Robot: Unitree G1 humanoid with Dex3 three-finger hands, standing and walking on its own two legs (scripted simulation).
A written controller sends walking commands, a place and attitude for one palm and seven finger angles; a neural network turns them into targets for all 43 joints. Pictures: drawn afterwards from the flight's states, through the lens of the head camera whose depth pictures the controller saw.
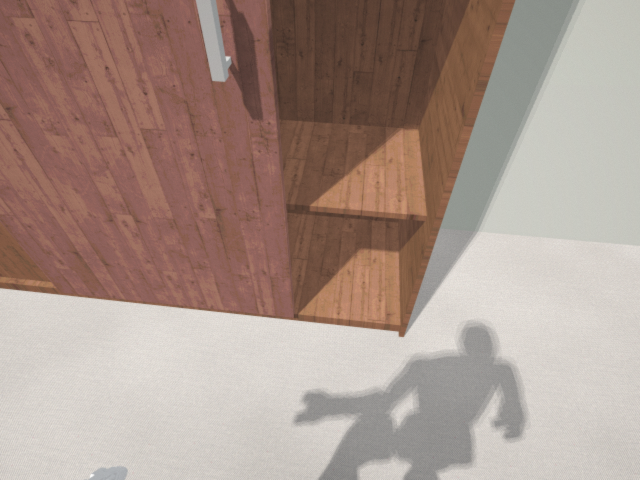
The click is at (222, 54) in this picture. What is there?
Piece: wardrobe's sliding door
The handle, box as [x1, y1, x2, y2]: [196, 0, 231, 81]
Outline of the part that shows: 196,0 212,80 224,81 228,76 227,68 231,62 230,57 224,55 215,0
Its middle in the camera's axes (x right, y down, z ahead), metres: -0.18 -0.36 +0.65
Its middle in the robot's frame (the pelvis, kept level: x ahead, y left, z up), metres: +0.74 +0.22 +0.25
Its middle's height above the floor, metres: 1.02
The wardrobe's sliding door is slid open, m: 0.38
